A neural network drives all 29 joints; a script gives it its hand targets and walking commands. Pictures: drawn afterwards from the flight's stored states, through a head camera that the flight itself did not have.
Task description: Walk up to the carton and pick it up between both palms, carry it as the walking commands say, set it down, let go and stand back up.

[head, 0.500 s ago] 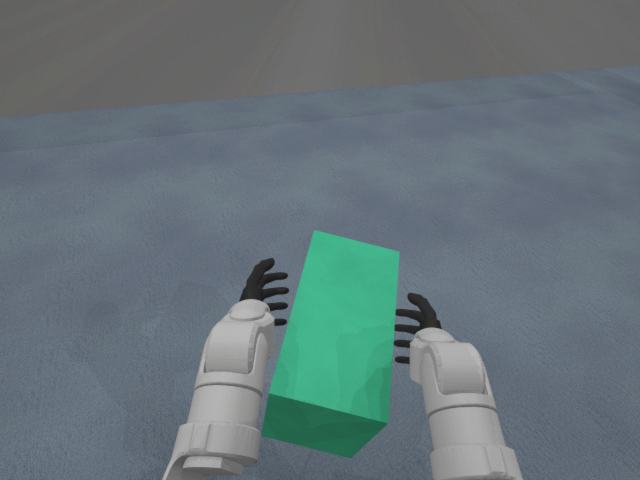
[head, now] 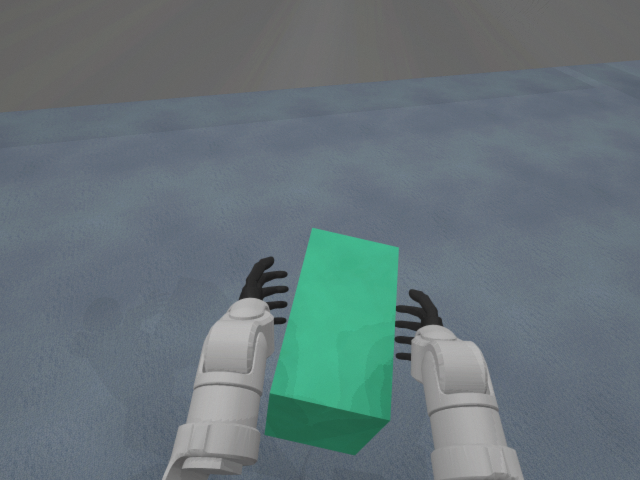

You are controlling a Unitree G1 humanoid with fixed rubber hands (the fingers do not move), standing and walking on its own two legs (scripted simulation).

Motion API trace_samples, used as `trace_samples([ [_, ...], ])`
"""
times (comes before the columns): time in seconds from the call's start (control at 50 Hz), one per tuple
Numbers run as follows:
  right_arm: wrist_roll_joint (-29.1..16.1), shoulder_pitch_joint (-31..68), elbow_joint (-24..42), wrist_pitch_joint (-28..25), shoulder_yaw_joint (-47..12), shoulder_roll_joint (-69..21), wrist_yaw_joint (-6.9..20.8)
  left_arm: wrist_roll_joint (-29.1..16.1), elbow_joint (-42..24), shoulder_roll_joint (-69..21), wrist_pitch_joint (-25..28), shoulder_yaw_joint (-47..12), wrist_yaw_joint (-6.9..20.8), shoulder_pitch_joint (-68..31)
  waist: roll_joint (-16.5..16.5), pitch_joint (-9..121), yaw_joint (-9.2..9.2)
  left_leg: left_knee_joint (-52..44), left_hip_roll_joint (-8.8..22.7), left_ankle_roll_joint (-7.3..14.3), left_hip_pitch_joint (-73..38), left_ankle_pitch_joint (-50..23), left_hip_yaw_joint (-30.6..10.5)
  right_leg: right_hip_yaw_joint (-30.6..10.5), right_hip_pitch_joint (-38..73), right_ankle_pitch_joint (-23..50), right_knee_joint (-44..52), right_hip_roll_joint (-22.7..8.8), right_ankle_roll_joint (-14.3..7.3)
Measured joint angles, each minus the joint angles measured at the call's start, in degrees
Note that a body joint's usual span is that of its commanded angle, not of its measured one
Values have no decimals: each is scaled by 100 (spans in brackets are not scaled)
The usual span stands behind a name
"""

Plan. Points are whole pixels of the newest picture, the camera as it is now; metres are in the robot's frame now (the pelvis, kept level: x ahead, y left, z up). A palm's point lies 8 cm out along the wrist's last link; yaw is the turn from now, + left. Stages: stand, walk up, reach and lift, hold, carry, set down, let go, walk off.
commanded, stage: carry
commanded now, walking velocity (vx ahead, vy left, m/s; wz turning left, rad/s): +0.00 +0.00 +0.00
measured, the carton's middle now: (333, 339) +0.37 +0.00 -0.05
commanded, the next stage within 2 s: none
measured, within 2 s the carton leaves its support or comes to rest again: neither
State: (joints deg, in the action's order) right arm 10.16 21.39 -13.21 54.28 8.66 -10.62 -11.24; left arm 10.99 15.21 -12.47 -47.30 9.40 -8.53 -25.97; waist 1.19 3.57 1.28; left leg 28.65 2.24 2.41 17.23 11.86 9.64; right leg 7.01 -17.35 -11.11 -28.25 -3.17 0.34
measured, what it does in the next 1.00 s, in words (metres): stands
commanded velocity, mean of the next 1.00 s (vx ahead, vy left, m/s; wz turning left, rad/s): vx -0.06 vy -0.05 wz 0.00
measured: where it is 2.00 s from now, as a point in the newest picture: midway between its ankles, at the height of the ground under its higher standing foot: outside the picture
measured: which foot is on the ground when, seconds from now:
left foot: down 0.00-1.00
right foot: down 0.00-1.00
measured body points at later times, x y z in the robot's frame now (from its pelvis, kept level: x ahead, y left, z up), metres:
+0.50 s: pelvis -0.01 +0.00 +0.00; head -0.01 +0.01 +0.45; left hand +0.33 +0.11 +0.09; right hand +0.31 -0.12 +0.07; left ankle +0.04 +0.09 -0.74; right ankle +0.04 -0.12 -0.74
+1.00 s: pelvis -0.04 +0.00 -0.01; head -0.09 +0.02 +0.44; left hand +0.27 +0.11 +0.09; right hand +0.25 -0.12 +0.06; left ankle -0.01 +0.08 -0.74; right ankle +0.04 -0.12 -0.74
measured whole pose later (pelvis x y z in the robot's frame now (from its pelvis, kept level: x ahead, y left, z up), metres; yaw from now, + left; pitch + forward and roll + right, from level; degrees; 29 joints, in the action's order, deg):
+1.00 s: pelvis -0.04 +0.00 -0.01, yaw -1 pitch -1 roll -1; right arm 7.9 20.4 -3.7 73.6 5.4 -10.3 -13.0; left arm 11.0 6.2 -12.6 -65.9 7.2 -9.4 -26.4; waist 2.0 6.0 1.3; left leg 35.4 3.2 2.7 18.1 16.1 9.5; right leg 7.2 -20.8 -8.7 -30.1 -1.6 -2.3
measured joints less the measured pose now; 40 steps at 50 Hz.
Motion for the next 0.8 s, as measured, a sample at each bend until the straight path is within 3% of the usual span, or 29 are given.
trace_samples([
  [0.38,0,-3,51,2,-6,1,8,0,-38,10,-21,-15,15,27,0,4,0,0,0,0,0,-3,0,0,0,0,-1,-1,0],
  [0.54,-248,-101,1562,993,-414,35,-22,1,-1618,53,-1047,-402,-116,123,1,-445,0,197,84,-12,-1,8,-2,2,-3,8,-180,50,0],
  [0.62,-254,-101,1678,1511,-464,35,-22,0,-1788,53,-1574,-402,-116,123,-29,-459,0,274,179,-73,3,-7,-3,2,-9,-31,-253,123,0],
  [0.72,-253,-100,1706,1967,-464,36,-87,-1,-1796,44,-1994,-436,-107,108,-65,-398,0,281,249,-162,19,15,3,0,-8,115,-170,206,-248],
  [0.8,-253,-100,1713,2109,-465,36,-112,0,-1797,40,-2125,-436,-88,98,-63,-324,2,531,248,-164,111,580,-10,-2,-7,179,-125,203,-267],
])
